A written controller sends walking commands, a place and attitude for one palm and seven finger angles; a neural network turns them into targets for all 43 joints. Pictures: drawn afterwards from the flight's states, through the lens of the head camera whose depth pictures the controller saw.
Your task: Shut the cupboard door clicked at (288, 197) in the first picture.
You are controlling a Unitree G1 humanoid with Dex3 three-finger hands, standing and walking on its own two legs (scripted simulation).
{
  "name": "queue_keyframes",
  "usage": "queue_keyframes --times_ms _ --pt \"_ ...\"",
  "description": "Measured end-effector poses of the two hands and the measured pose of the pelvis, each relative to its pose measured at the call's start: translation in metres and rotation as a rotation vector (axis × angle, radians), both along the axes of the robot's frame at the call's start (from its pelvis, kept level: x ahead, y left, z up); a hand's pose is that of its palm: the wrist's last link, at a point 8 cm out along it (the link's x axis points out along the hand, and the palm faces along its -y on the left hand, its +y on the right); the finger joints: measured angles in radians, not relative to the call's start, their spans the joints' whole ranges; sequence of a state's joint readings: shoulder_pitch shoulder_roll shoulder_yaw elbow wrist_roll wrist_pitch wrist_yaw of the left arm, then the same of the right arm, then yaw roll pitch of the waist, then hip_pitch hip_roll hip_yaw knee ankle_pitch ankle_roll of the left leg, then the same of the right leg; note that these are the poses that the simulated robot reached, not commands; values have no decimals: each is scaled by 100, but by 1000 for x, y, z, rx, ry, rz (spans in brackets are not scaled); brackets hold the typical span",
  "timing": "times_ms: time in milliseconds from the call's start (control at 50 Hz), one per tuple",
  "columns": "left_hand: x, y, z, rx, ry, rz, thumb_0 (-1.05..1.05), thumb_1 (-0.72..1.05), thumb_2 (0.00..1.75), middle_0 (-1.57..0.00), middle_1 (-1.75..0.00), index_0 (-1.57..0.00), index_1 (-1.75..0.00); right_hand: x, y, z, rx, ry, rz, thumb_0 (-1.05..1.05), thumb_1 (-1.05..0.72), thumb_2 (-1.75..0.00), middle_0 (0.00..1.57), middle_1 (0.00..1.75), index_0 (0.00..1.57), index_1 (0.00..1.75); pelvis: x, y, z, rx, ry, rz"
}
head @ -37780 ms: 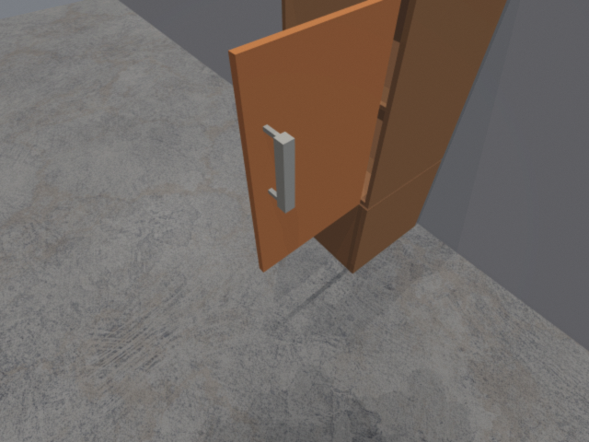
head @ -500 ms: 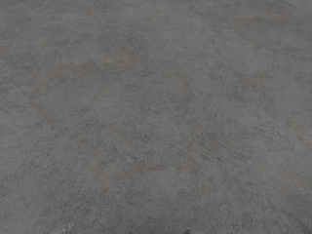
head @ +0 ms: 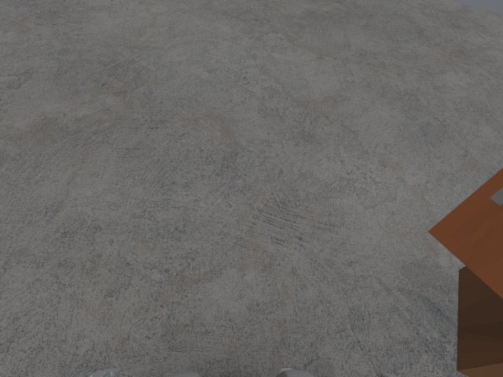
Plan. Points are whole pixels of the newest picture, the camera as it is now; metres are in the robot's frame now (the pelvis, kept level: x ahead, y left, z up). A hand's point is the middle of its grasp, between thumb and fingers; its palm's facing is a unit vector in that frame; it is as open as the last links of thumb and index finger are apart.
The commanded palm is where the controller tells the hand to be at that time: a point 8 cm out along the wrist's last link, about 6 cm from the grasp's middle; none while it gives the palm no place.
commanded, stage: turn to face it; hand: left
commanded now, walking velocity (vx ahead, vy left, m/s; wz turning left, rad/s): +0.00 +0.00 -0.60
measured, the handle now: out of the picture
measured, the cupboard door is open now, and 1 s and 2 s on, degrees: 60 60 60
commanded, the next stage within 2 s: take the last steps up to it in 1.38 s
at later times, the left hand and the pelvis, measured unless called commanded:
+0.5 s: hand (170, 356) +0.17 +0.14 -0.15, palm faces -0.30 -0.92 -0.25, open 7.4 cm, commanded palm none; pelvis +0.01 -0.02 +0.01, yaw -17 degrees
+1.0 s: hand (211, 311) +0.25 +0.08 -0.15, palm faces -0.58 -0.78 -0.26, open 7.4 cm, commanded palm none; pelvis +0.03 -0.03 +0.00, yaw -36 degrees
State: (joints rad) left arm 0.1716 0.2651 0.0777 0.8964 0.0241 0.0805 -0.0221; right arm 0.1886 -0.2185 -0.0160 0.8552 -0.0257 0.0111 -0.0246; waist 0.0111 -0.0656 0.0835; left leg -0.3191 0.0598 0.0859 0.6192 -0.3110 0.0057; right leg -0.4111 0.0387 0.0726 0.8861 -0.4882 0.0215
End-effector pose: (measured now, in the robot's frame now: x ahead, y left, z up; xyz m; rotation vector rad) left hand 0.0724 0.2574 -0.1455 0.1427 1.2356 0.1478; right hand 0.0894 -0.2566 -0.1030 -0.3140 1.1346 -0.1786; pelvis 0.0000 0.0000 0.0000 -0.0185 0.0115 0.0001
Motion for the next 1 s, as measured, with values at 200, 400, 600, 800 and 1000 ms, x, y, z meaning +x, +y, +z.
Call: queue_keyframes --times_ms 200,400,600,800,1000 --pt "55 -8 22 18 -18 -154 1 91 90 -20 -30 -19 -30 -61 0 -3 47 86 -167 0 -90 -90 20 30 20 30 5 -2 12 -26 -2 -137" --pt "100 -58 28 80 -93 -316 1 91 90 -20 -30 -19 -30 -107 -40 -36 78 151 -349 1 -90 -90 20 30 20 30 7 -25 -3 -1 -6 -253" --pt "113 -62 12 28 -18 -389 1 90 90 -21 -30 -20 -30 -78 -34 -9 34 19 -403 1 -90 -90 20 30 20 30 24 -13 2 11 4 -362" --pt "160 -66 14 3 -15 -493 1 91 90 -20 -30 -19 -30 -105 -2 4 28 33 -494 0 -90 -90 20 30 20 30 36 -3 10 -17 0 -497" --pt "196 -131 25 50 -95 -691 1 91 90 -20 -30 -19 -30 -178 -4 -32 119 86 -704 0 -90 -90 20 30 20 30 29 -30 -4 8 -10 -634"
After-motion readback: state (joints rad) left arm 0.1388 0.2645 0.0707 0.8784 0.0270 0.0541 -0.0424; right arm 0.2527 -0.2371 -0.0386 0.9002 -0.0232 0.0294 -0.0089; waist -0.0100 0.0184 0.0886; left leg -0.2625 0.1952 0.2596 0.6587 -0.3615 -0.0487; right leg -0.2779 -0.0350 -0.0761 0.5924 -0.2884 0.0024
